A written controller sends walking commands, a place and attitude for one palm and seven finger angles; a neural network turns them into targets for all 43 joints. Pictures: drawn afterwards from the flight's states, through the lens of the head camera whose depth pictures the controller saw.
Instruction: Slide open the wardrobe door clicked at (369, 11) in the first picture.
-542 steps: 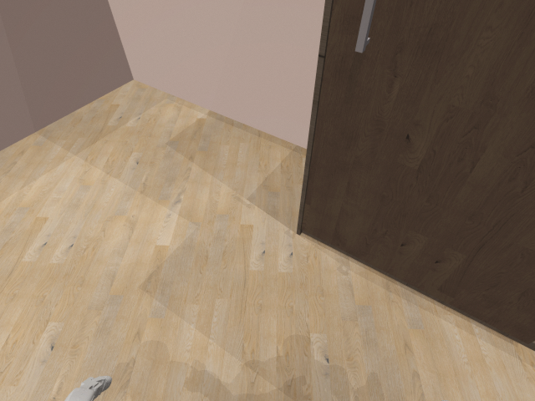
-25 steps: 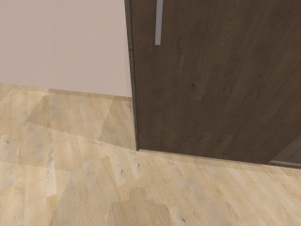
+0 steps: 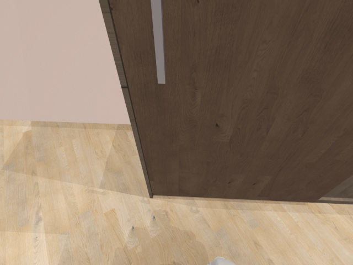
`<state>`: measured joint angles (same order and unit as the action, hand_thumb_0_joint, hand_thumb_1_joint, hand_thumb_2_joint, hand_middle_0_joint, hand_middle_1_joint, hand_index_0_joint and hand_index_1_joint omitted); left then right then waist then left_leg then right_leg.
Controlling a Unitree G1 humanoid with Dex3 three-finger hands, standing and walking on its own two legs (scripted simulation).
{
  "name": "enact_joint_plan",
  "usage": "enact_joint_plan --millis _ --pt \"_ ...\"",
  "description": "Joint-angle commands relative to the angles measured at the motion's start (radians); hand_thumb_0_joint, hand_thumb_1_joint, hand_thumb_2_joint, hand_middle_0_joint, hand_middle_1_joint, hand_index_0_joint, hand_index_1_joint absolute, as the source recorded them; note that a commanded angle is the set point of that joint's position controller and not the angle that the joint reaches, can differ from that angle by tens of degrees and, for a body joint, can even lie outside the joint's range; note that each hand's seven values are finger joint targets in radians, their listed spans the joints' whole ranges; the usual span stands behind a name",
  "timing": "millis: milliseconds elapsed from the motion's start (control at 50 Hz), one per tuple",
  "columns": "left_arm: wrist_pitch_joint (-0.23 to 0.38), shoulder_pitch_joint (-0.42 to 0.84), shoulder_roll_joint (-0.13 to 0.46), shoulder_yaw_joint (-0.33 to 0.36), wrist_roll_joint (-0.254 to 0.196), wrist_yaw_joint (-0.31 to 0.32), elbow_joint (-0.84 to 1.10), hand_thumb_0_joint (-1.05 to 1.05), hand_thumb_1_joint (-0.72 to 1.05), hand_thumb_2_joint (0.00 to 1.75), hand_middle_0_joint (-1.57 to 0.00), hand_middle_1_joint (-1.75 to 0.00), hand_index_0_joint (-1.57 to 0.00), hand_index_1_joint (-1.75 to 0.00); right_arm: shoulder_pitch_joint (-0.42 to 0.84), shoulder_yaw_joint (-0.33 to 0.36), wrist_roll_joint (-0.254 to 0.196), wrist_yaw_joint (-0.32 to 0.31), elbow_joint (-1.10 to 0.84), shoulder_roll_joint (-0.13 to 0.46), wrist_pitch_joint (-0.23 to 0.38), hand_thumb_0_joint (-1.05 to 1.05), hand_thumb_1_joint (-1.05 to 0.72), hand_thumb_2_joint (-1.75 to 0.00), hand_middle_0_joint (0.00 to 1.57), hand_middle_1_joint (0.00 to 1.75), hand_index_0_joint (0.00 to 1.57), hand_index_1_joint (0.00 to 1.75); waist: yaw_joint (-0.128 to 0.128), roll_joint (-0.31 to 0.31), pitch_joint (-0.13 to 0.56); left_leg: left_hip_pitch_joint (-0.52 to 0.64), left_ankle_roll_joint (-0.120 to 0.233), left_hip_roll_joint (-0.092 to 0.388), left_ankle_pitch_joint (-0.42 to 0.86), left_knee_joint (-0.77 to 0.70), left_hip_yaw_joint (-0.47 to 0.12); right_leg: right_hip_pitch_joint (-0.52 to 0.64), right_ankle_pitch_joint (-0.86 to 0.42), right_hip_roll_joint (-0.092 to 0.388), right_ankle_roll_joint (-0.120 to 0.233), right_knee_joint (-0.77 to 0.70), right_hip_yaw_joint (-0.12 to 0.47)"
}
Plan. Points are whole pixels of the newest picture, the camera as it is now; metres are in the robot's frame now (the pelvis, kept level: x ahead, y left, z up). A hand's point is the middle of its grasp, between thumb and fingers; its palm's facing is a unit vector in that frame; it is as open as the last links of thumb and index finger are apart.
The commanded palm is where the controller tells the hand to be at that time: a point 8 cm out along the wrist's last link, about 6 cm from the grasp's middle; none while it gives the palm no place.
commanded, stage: shuffle to correct the standing spot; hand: left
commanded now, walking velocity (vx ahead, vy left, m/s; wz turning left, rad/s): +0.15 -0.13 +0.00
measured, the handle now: (159, 28) +0.53 +0.05 +0.26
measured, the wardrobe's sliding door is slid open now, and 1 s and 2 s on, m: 0.00 0.00 0.00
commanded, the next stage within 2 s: come to a stop and stand still in 0.04 s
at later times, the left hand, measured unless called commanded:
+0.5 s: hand out of the picture +0.15 +0.14 -0.18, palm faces +0.07 -0.98 -0.20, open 7.4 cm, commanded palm none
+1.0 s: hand out of the picture +0.13 +0.08 -0.17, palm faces +0.06 -0.97 -0.22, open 7.3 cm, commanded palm none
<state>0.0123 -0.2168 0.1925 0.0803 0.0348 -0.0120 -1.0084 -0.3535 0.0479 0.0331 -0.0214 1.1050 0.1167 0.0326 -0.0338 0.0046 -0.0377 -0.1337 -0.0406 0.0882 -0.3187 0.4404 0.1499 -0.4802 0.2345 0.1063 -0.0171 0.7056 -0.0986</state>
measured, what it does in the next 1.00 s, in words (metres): steps to the right: right foot, then left foot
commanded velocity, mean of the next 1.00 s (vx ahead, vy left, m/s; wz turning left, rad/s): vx -0.10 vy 0.01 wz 0.00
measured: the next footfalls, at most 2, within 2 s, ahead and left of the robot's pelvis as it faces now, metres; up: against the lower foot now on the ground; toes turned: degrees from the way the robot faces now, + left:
right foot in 0.06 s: +0.13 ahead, -0.14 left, +0.00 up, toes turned -8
left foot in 0.34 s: +0.19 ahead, +0.07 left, +0.00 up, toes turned +8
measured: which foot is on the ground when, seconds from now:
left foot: down 0.00-0.06, up 0.08-0.32, down 0.34-0.70, up 0.72-1.00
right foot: up 0.00-0.04, down 0.06-0.38, up 0.40-0.68, down 0.70-1.00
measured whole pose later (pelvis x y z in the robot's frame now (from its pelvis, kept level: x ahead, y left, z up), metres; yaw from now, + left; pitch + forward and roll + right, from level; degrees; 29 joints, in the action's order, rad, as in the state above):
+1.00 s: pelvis +0.10 -0.10 +0.00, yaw +2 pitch +1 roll +0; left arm 0.00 -0.23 0.16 0.03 0.02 0.03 -1.01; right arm -0.22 0.05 0.00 -0.03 1.05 0.18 -0.05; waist 0.00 0.02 -0.05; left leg -0.21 -0.04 0.03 -0.35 0.56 0.03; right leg -0.26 0.29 -0.01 0.05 0.53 -0.08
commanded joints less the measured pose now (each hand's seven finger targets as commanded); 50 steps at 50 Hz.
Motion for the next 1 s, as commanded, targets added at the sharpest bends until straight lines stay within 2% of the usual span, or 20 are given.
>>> enact_joint_plan --millis 0,20,40,60,100,160,280,320,360,400,460,620,640,660,680,700,760,880,960,980 --pt "0.024 -0.217 0.052 0.008 -0.002 -0.008 -0.035 0.00 0.90 0.90 -0.20 -0.30 -0.20 -0.30 -0.021 0.038 0.001 0.002 -0.037 0.167 0.008 0.00 -0.90 -0.90 0.20 0.30 0.20 0.30 0.091 -0.002 0.040 -0.188 0.094 0.117 0.063 0.090 -0.048 0.382 -0.072 -0.051 0.025 -0.224 -0.037" --pt "0.036 -0.299 0.144 0.025 0.003 0.005 -0.060 0.00 0.90 0.90 -0.20 -0.30 -0.20 -0.30 -0.052 0.024 -0.007 0.010 -0.042 0.109 0.008 0.00 -0.90 -0.90 0.20 0.30 0.20 0.30 0.125 -0.241 0.111 -0.347 0.056 0.026 -0.074 0.371 0.040 0.554 -0.031 0.134 0.086 -0.304 0.193" --pt "0.035 -0.332 0.213 0.034 -0.008 0.020 -0.061 0.00 0.90 0.90 -0.20 -0.30 -0.20 -0.30 -0.041 0.009 -0.015 0.009 -0.078 0.067 -0.006 0.00 -0.90 -0.90 0.20 0.30 0.20 0.30 0.121 -0.395 0.139 -0.454 0.039 -0.046 -0.321 0.627 -0.004 0.560 -0.031 0.312 0.174 -0.443 0.461" --pt "0.027 -0.294 0.185 0.028 -0.015 0.030 -0.051 0.00 0.90 0.90 -0.20 -0.30 -0.20 -0.30 -0.002 0.013 -0.012 0.005 -0.087 0.085 -0.013 0.00 -0.90 -0.90 0.20 0.30 0.20 0.30 0.120 -0.269 0.096 -0.481 0.049 -0.006 -0.288 0.727 -0.089 0.508 0.012 0.305 0.209 -0.469 0.424" --pt "0.033 -0.179 0.114 0.015 -0.012 0.035 -0.039 0.00 0.90 0.90 -0.20 -0.30 -0.20 -0.30 0.042 0.015 -0.010 0.008 -0.083 0.089 -0.008 0.00 -0.90 -0.90 0.20 0.30 0.20 0.30 0.080 -0.244 0.044 -0.501 0.044 0.040 -0.166 0.792 -0.106 0.427 -0.113 0.237 0.200 -0.443 0.314" --pt "0.044 -0.101 0.050 -0.011 -0.005 0.045 -0.021 0.00 0.90 0.90 -0.20 -0.30 -0.20 -0.30 0.024 0.004 -0.007 0.011 -0.064 0.047 -0.018 0.00 -0.90 -0.90 0.20 0.30 0.20 0.30 0.024 -0.080 0.035 -0.374 0.018 0.047 -0.116 0.601 -0.093 0.322 -0.450 0.190 0.181 -0.401 0.122" --pt "0.011 -0.086 0.091 -0.010 -0.017 0.058 -0.016 0.00 0.90 0.90 -0.20 -0.30 -0.20 -0.30 -0.019 -0.004 -0.024 -0.007 -0.045 0.049 -0.034 0.00 -0.90 -0.90 0.20 0.30 0.20 0.30 0.013 -0.063 0.080 -0.114 0.002 -0.031 0.225 0.041 -0.036 0.354 -0.694 0.128 0.134 -0.200 0.070" --pt "-0.008 -0.103 0.070 -0.010 -0.026 0.056 0.008 0.00 0.90 0.90 -0.20 -0.30 -0.20 -0.30 -0.006 0.020 -0.017 -0.015 -0.076 0.152 -0.035 0.00 -0.90 -0.90 0.20 0.30 0.20 0.30 0.019 0.093 0.115 0.064 0.073 0.132 0.848 0.029 -0.164 0.208 -0.413 0.044 0.041 -0.107 0.012" --pt "-0.023 -0.097 0.045 -0.016 -0.023 0.065 0.024 0.00 0.90 0.90 -0.20 -0.30 -0.20 -0.30 0.009 0.033 -0.018 -0.027 -0.088 0.212 -0.042 0.00 -0.90 -0.90 0.20 0.30 0.20 0.30 0.004 0.292 0.071 0.093 0.234 0.310 1.294 -0.037 -0.297 0.075 0.342 -0.077 -0.006 0.199 0.014" --pt "-0.046 -0.061 0.069 -0.001 -0.022 0.064 0.021 0.00 0.90 0.90 -0.20 -0.30 -0.20 -0.30 0.073 0.029 -0.013 -0.038 -0.107 0.202 -0.049 0.00 -0.90 -0.90 0.20 0.30 0.20 0.30 0.007 0.211 0.042 0.012 0.266 0.293 1.095 -0.045 -0.257 0.038 0.381 -0.077 0.001 0.400 0.125" --pt "-0.045 -0.075 0.045 0.004 -0.018 0.058 0.033 0.00 0.90 0.90 -0.20 -0.30 -0.20 -0.30 0.167 0.043 -0.006 -0.034 -0.155 0.222 -0.055 0.00 -0.90 -0.90 0.20 0.30 0.20 0.30 0.032 0.098 0.104 0.104 0.246 0.260 0.983 0.010 -0.207 -0.033 0.317 -0.087 -0.009 0.428 0.132" --pt "-0.039 -0.141 0.031 -0.001 -0.011 0.046 0.056 0.00 0.90 0.90 -0.20 -0.30 -0.20 -0.30 0.236 0.057 -0.005 -0.008 -0.181 0.226 -0.067 0.00 -0.90 -0.90 0.20 0.30 0.20 0.30 0.065 0.159 0.138 -0.070 0.164 0.188 0.481 0.050 -0.170 0.242 0.076 -0.077 -0.008 -0.082 0.038" --pt "-0.030 -0.170 0.053 0.001 -0.003 0.047 0.049 0.00 0.90 0.90 -0.20 -0.30 -0.20 -0.30 0.221 0.056 -0.010 -0.004 -0.180 0.203 -0.069 0.00 -0.90 -0.90 0.20 0.30 0.20 0.30 0.072 0.079 0.121 -0.116 0.121 0.137 0.341 0.122 -0.144 0.300 -0.062 -0.063 -0.009 -0.232 0.050" --pt "-0.017 -0.153 0.121 0.003 0.009 0.053 0.060 0.00 0.90 0.90 -0.20 -0.30 -0.20 -0.30 0.183 0.049 -0.018 0.002 -0.187 0.140 -0.073 0.00 -0.90 -0.90 0.20 0.30 0.20 0.30 0.058 -0.162 0.096 -0.196 0.054 0.016 0.049 0.275 -0.081 0.303 -0.278 0.085 0.019 -0.363 0.229" --pt "-0.016 -0.095 0.194 0.009 0.010 0.055 0.078 0.00 0.90 0.90 -0.20 -0.30 -0.20 -0.30 0.189 0.038 -0.021 0.004 -0.211 0.090 -0.082 0.00 -0.90 -0.90 0.20 0.30 0.20 0.30 0.046 -0.359 0.052 -0.303 0.020 -0.084 -0.264 0.435 -0.084 0.248 -0.457 0.264 0.124 -0.391 0.423" --pt "-0.018 -0.079 0.184 0.002 0.003 0.054 0.091 0.00 0.90 0.90 -0.20 -0.30 -0.20 -0.30 0.205 0.040 -0.019 0.000 -0.207 0.117 -0.098 0.00 -0.90 -0.90 0.20 0.30 0.20 0.30 0.057 -0.260 0.064 -0.249 0.027 -0.069 -0.280 0.554 -0.179 0.148 -0.359 0.288 0.201 -0.409 0.383" --pt "-0.012 0.011 0.129 -0.006 0.000 0.054 0.100 0.00 0.90 0.90 -0.20 -0.30 -0.20 -0.30 0.194 0.034 -0.013 0.004 -0.172 0.117 -0.095 0.00 -0.90 -0.90 0.20 0.30 0.20 0.30 0.016 -0.212 -0.007 -0.317 0.024 -0.056 -0.163 0.667 -0.184 0.161 -0.363 0.170 0.181 -0.374 0.287" --pt "0.003 -0.101 0.141 -0.007 -0.005 0.053 0.053 0.00 0.90 0.90 -0.20 -0.30 -0.20 -0.30 0.186 0.009 -0.027 0.001 -0.140 0.094 -0.058 0.00 -0.90 -0.90 0.20 0.30 0.20 0.30 0.068 -0.135 0.096 -0.245 0.000 -0.058 -0.166 0.280 -0.117 0.425 -0.602 0.155 0.200 -0.295 0.255" --pt "0.002 -0.061 0.119 -0.016 -0.026 0.051 0.017 0.00 0.90 0.90 -0.20 -0.30 -0.20 -0.30 0.067 -0.004 -0.027 -0.009 -0.073 0.089 -0.040 0.00 -0.90 -0.90 0.20 0.30 0.20 0.30 0.028 -0.088 0.115 -0.013 0.013 -0.043 0.125 -0.080 -0.128 0.361 -0.441 0.100 0.121 -0.261 0.221" --pt "0.000 -0.061 0.094 -0.023 -0.031 0.048 0.014 0.00 0.90 0.90 -0.20 -0.30 -0.20 -0.30 0.048 -0.004 -0.022 -0.013 -0.062 0.116 -0.030 0.00 -0.90 -0.90 0.20 0.30 0.20 0.30 0.031 -0.009 0.121 0.042 0.036 0.023 0.266 -0.090 -0.182 0.313 -0.342 0.052 0.079 -0.254 0.186"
